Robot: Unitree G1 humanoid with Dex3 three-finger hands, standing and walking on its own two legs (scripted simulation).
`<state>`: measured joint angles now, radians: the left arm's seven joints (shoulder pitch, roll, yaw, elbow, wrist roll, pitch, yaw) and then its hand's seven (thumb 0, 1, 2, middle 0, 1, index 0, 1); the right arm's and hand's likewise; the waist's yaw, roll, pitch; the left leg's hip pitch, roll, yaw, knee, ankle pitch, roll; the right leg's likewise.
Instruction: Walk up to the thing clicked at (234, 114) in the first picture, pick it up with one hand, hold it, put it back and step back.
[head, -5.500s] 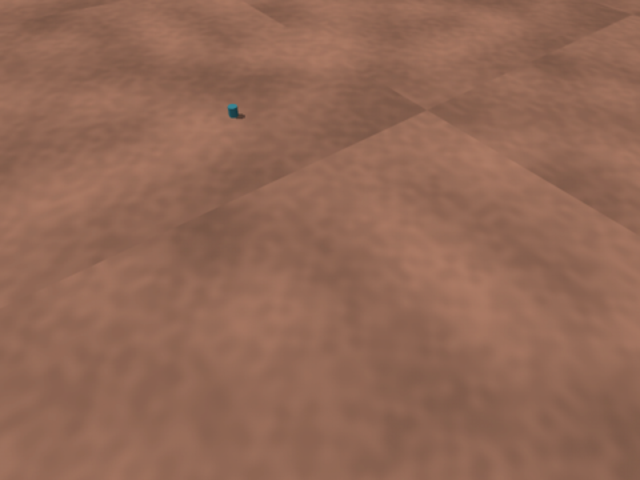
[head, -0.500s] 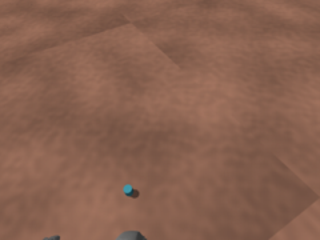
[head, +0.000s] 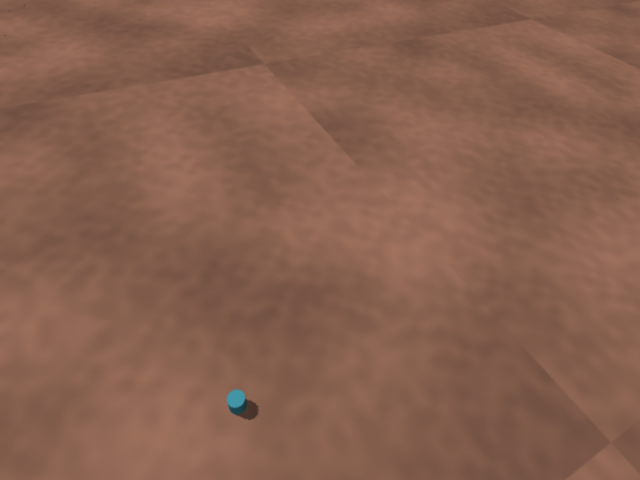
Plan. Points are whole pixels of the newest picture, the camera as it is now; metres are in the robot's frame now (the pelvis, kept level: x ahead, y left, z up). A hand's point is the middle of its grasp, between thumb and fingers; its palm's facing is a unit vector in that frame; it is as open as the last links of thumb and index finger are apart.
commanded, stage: walk up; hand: left
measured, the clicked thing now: (236, 402) +0.46 +0.22 -0.74
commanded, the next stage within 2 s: stand in 1.02 s
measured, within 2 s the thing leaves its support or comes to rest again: neither
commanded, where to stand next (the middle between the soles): +0.07 -0.02 m, yaw -1 degrees
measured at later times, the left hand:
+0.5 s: hand out of the picture +0.09 +0.24 -0.15, palm faces -0.01 -0.95 -0.32, open 7.4 cm
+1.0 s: hand out of the picture +0.11 +0.24 -0.15, palm faces +0.00 -0.94 -0.33, open 7.4 cm
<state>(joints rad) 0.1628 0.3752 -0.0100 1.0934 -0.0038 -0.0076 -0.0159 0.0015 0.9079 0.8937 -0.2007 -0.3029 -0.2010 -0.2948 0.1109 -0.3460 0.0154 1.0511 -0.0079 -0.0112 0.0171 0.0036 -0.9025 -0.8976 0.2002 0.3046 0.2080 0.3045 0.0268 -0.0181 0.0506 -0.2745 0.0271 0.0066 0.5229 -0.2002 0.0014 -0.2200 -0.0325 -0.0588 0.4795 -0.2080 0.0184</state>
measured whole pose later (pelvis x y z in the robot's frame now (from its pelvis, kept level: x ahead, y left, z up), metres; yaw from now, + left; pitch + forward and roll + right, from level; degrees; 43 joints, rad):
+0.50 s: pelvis +0.02 -0.01 +0.01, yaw +0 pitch -2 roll +0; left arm 0.08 0.35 0.00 1.17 0.01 -0.02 -0.01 0.00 0.91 0.89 -0.20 -0.30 -0.20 -0.29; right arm 0.07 -0.35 0.00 1.18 -0.01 -0.01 0.01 0.00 -0.90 -0.90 0.20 0.30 0.21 0.30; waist 0.01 0.00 0.04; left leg -0.18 0.02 0.01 0.34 -0.13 -0.01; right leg -0.13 -0.04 -0.06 0.33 -0.15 0.02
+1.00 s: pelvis +0.03 -0.01 +0.01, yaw +0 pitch -2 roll +0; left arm 0.07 0.34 0.01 1.17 0.01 -0.01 -0.01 0.00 0.91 0.89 -0.20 -0.30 -0.20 -0.29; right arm 0.08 -0.34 0.00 1.17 -0.01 -0.01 0.01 0.00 -0.90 -0.90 0.20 0.30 0.21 0.30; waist 0.00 0.00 0.04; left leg -0.16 0.02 0.01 0.33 -0.14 -0.01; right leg -0.12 -0.03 -0.06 0.31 -0.16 0.02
